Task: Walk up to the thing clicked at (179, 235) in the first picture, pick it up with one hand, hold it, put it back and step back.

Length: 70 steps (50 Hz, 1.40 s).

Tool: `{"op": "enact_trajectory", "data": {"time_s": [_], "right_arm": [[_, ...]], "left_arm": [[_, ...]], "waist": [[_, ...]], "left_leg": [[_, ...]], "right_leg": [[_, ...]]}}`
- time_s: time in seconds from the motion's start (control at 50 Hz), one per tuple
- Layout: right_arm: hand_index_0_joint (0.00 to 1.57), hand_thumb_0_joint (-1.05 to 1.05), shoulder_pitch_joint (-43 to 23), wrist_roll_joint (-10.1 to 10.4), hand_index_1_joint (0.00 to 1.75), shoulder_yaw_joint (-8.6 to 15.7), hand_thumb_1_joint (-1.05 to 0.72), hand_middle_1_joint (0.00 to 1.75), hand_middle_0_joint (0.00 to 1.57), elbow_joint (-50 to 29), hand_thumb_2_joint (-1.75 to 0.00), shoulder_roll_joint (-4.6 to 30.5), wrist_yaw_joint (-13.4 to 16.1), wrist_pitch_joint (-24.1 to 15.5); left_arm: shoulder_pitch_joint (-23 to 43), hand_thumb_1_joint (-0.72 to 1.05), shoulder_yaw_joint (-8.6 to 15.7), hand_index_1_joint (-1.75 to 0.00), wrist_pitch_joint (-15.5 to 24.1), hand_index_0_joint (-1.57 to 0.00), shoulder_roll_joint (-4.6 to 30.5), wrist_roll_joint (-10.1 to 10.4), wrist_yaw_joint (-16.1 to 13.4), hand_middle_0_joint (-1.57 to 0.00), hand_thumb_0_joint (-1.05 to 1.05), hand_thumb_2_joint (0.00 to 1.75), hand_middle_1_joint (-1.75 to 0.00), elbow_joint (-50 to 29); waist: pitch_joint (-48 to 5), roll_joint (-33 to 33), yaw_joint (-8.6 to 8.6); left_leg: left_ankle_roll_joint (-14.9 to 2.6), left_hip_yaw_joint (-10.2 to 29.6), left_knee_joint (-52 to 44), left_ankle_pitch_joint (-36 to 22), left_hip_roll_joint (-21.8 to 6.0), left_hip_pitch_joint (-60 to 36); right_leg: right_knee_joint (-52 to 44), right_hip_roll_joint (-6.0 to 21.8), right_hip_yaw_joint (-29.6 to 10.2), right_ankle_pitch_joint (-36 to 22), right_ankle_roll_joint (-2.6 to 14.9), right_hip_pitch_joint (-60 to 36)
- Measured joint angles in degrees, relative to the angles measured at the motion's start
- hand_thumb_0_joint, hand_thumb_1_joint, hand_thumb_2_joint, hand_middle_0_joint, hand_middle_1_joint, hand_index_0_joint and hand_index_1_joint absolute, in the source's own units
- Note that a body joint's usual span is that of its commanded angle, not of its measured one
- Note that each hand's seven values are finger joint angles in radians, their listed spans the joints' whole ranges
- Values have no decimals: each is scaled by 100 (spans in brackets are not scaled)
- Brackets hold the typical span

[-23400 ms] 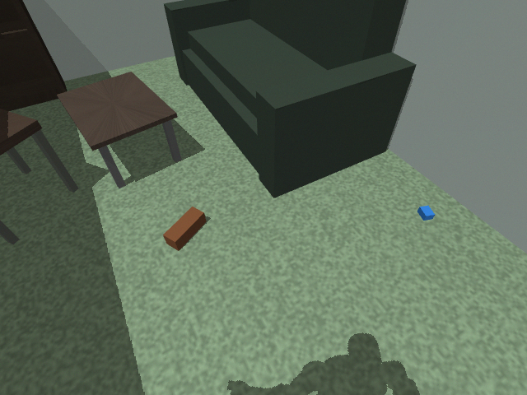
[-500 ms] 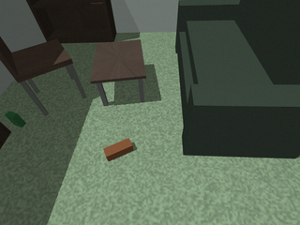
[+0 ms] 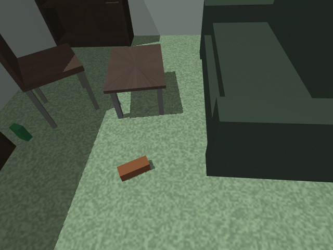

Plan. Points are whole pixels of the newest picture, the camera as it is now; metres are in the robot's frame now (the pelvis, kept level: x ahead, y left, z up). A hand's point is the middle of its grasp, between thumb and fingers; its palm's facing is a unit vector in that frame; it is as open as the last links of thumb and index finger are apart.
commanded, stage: walk up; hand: left
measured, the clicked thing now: (134, 168) +0.72 +0.30 -0.73
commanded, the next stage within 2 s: stand in 0.46 s
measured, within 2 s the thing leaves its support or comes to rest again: neither
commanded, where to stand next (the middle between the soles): +0.38 +0.00 m, yaw -2 degrees
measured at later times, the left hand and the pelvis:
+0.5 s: hand out of the picture +0.10 +0.27 -0.14, palm faces +0.02 -0.94 -0.35, open 7.4 cm; pelvis +0.00 +0.01 +0.01, yaw -1 degrees
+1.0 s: hand out of the picture +0.06 +0.24 -0.14, palm faces -0.03 -0.94 -0.35, open 7.4 cm; pelvis -0.01 -0.01 +0.02, yaw -1 degrees
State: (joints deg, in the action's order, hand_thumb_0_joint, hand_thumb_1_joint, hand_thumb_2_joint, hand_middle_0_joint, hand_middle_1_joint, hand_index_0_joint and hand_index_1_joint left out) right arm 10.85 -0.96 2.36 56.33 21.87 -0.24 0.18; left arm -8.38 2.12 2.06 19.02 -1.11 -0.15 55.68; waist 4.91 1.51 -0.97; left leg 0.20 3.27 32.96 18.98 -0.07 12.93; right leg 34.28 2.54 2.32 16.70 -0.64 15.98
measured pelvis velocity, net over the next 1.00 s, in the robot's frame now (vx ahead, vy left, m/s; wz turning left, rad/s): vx -0.01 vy -0.01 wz -0.01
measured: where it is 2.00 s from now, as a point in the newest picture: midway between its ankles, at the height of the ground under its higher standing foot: outside the picture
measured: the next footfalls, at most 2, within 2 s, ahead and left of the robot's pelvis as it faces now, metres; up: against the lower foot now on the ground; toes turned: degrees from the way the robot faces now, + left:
left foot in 1.74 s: +0.15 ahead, +0.16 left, +0.00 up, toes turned +3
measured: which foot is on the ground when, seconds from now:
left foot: down 0.00-1.00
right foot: down 0.00-1.00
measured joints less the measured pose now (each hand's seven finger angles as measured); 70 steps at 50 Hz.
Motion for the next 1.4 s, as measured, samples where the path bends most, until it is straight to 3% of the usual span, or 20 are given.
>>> {"op": "enact_trajectory", "data": {"time_s": [0.04,0.1,0.24,0.5,0.98,1.4], "right_arm": [[20,1,-45,-45,30,3,-91,30,20,100,-90,-120,15,-38],[20,1,-111,-30,30,-51,-91,30,21,204,-90,-216,-22,-28],[20,1,-408,36,30,-111,-91,30,21,312,-90,-312,-4,-5],[20,1,-749,18,30,-161,-91,30,21,538,-90,-319,-60,-47],[20,1,-420,24,30,-203,-91,30,21,872,-90,-157,-62,-63],[20,1,-265,14,30,-282,-91,30,21,875,-90,-167,-41,-80]], "left_arm": [[105,90,26,-30,-62,-21,87,79,-25,-21,1,90,-30,41],[173,90,35,-30,-96,-21,173,146,-47,-21,1,90,-30,116],[375,90,-8,-29,-107,-20,277,164,-53,-20,1,90,-30,320],[398,91,-93,-29,-78,-20,172,95,14,-20,1,90,-29,680],[188,90,-225,-30,-75,-20,114,68,56,-20,1,90,-30,1045],[288,90,-223,-30,-97,-20,151,88,74,-20,1,90,-30,976]], "waist": [[105,-209,-36],[104,-237,-45],[73,-257,37],[-94,-186,-40],[-186,-89,48],[-212,-118,93]], "left_leg": [[37,-112,-186,-207,123,-127],[30,-140,-176,-103,52,-145],[9,-126,-285,-148,17,-256],[43,-97,-936,-514,15,-575],[213,-60,-1428,-819,-160,-752],[239,-68,-1414,-776,-197,-716]], "right_leg": [[90,132,-116,29,-41,12],[-191,58,-132,-75,-93,-122],[-509,22,-107,-250,-118,-331],[-1096,24,-65,-569,-112,-637],[-1468,-145,-13,-810,48,-756],[-1453,-181,-19,-773,71,-714]]}}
